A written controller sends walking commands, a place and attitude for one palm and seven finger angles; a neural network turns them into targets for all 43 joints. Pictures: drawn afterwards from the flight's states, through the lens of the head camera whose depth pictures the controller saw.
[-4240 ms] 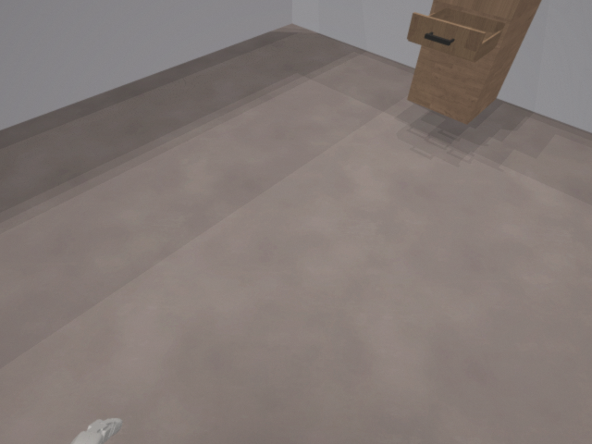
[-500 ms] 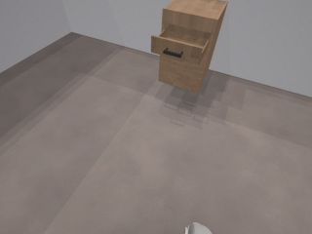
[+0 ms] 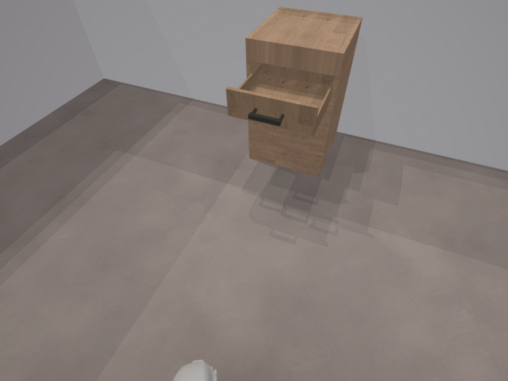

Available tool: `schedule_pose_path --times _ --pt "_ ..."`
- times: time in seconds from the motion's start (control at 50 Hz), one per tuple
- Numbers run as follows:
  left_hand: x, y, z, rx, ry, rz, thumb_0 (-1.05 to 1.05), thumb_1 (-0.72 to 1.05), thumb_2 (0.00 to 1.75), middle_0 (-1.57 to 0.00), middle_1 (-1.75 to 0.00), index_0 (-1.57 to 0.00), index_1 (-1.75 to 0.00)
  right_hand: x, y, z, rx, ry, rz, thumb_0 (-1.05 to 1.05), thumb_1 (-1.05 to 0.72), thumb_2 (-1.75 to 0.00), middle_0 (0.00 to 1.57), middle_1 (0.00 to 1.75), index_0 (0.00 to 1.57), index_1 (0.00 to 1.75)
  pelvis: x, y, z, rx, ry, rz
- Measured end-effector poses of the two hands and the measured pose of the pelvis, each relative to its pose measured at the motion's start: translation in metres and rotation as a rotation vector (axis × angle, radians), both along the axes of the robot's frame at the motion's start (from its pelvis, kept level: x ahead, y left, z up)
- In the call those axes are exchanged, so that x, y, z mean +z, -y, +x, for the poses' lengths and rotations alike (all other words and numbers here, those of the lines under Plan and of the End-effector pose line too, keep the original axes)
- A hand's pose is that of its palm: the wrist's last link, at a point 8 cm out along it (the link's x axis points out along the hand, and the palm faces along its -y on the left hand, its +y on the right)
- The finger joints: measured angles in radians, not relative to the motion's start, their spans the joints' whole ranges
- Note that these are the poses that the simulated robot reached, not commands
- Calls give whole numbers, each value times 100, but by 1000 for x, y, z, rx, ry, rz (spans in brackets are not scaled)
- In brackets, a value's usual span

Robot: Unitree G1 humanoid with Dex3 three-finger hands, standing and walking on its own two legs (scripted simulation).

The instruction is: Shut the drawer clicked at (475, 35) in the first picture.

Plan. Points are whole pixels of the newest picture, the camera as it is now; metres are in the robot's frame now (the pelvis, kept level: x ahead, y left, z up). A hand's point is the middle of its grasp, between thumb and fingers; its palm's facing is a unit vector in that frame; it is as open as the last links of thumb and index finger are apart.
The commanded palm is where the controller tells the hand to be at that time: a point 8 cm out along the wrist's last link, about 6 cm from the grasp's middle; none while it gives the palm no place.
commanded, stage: walk to a spot facing it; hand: left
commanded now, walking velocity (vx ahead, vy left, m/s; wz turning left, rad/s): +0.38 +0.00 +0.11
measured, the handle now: (266, 116) +1.11 +0.01 -0.24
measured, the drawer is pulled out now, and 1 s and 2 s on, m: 0.26 0.26 0.26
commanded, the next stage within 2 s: turn to face it in 0.94 s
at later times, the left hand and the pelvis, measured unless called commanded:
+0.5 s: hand (143, 324) +0.26 +0.25 -0.17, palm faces +0.04 -0.98 -0.20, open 7.4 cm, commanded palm none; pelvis +0.21 +0.06 +0.00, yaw -2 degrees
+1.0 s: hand (201, 254) +0.42 +0.15 -0.16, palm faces +0.05 -0.97 -0.24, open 7.2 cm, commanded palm none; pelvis +0.40 -0.03 +0.00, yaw +0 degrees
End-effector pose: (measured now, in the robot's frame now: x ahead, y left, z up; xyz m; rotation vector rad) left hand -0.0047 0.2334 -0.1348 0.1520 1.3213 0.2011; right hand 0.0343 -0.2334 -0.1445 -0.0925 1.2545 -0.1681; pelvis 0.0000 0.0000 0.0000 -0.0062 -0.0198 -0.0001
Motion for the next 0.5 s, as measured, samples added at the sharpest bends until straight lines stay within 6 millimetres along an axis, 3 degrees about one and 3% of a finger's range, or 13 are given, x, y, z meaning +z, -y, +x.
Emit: schedule_pose_path --times 0.14,0.2,0.24,0.32,0.42,0.5 --pt "-19 -2 -7 97 -145 -80 0 92 90 -20 -30 -20 -30 12 -19 122 121 94 -43 0 -92 -90 19 30 19 30 -7 -22 62 29 -5 -28" --pt "-33 -10 2 125 -205 -113 0 91 90 -20 -30 -20 -30 8 -38 168 160 132 -64 0 -91 -90 20 30 20 30 -19 -39 94 31 -6 -34" --pt "-38 -19 16 123 -237 -124 0 91 90 -20 -30 -20 -30 5 -49 187 161 155 -74 0 -91 -90 20 30 20 30 -24 -49 109 28 -1 -21" --pt "-31 -42 76 76 -193 -100 1 91 90 -20 -30 -20 -30 6 -66 191 113 122 -54 0 -91 -90 20 30 20 30 -15 -59 138 10 10 -7" --pt "-15 -63 178 12 -37 -45 1 91 90 -20 -30 -20 -30 10 -59 177 22 36 -69 -2 -95 -90 20 30 20 30 -3 -61 175 -7 11 11" --pt "-4 -63 256 -33 70 -18 0 91 90 -19 -30 -20 -30 5 -58 161 -26 -67 -38 -1 -94 -90 20 30 20 30 -1 -56 206 -26 7 28"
